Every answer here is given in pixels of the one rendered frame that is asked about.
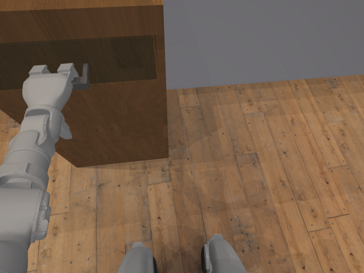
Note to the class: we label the handle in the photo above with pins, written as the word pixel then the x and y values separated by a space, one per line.
pixel 82 82

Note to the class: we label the drawer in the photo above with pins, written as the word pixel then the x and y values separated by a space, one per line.
pixel 114 59

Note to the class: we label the robot right thigh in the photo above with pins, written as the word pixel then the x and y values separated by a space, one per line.
pixel 220 257

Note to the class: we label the left robot upper arm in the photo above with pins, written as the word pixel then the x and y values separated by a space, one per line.
pixel 24 218

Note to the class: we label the cabinet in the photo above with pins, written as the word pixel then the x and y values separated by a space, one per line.
pixel 112 122

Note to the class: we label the left robot forearm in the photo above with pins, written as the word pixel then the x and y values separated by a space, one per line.
pixel 30 151

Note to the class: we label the left robot shin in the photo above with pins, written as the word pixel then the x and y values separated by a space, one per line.
pixel 138 244

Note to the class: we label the robot left hand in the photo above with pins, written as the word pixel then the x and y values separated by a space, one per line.
pixel 50 89

